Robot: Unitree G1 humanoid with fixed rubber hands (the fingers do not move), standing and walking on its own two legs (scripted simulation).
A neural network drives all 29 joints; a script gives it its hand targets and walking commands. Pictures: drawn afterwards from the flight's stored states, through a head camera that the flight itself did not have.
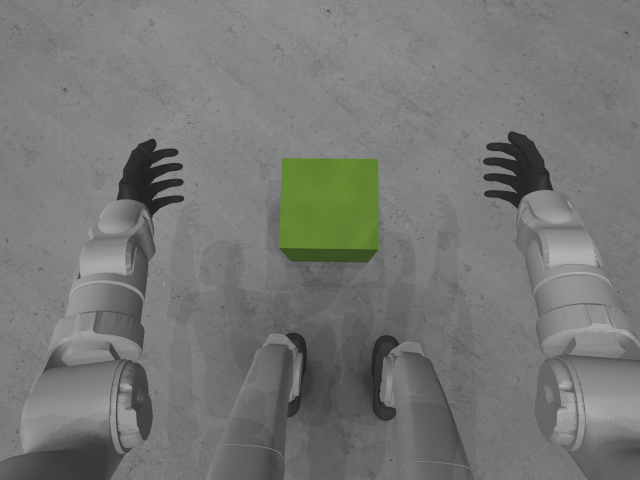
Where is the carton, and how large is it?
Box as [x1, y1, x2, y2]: [279, 158, 378, 261]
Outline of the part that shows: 282,158 279,248 291,260 368,261 378,249 377,159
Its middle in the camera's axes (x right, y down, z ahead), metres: +0.02 -0.05 +0.96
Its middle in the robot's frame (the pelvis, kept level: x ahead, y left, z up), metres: +0.51 +0.05 -0.56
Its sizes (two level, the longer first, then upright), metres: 0.210 0.200 0.250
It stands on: the floor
